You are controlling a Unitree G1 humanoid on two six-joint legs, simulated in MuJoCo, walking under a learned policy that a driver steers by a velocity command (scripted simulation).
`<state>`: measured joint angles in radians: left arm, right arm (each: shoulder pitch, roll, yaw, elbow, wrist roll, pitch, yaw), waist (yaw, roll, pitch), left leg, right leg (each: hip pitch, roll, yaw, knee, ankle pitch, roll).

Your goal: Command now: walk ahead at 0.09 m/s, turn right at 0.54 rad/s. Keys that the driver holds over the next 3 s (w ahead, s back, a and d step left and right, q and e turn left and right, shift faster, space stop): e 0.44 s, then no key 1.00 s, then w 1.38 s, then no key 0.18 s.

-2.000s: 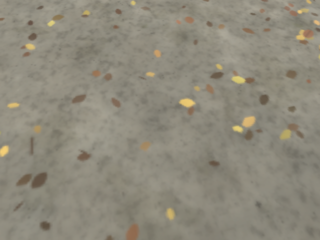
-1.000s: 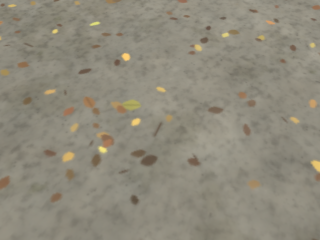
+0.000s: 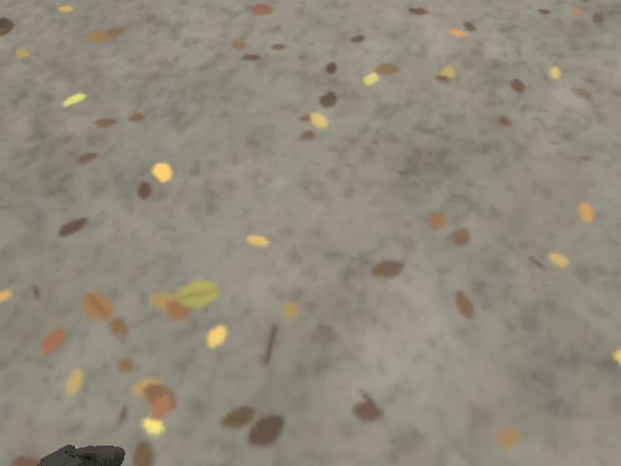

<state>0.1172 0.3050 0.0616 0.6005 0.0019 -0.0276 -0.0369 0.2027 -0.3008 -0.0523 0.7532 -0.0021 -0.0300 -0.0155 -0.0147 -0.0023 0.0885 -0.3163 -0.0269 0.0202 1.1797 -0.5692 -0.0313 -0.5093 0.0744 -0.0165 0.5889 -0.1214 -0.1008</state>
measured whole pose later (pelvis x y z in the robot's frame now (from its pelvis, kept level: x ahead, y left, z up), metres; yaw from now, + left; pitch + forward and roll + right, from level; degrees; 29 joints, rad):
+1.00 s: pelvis +0.06 +0.03 +0.02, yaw -22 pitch -1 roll +1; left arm 0.16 0.21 0.01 0.68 0.02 0.02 0.00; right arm 0.22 -0.28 -0.03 0.81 -0.02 0.00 -0.02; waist -0.03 0.01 0.02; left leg -0.20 0.06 0.02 0.47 -0.24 -0.06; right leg -0.19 0.03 0.04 0.52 -0.30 -0.02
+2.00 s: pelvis +0.23 +0.03 +0.03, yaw -21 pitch +1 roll -1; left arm 0.07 0.27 0.06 0.85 -0.02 -0.07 -0.02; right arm 0.47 -0.19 -0.01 1.03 0.00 -0.08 0.00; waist -0.08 -0.03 0.02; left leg 0.08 -0.03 0.04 0.17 -0.26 0.05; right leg -0.63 -0.08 -0.01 0.75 -0.03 -0.01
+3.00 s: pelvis +0.77 -0.15 +0.03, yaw -21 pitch +1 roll +1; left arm 0.11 0.28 0.05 0.91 0.00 -0.07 0.01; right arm 0.29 -0.24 -0.04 0.94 -0.01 -0.08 0.01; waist -0.04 -0.04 0.04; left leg -0.12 -0.06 0.06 0.26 -0.15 0.07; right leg -0.62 -0.10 0.03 0.80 -0.11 0.00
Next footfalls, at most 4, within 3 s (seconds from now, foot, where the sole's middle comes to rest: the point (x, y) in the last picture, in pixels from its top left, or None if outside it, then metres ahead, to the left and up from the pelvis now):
0.36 left None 0.16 0.16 -0.75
0.74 right None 0.05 -0.08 -0.75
2.18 right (426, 432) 0.47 -0.20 -0.75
2.70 left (356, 280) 0.83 -0.08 -0.75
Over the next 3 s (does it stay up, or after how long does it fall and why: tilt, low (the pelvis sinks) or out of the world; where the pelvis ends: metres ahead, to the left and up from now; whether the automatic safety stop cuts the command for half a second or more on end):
stays up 0.77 -0.15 0.03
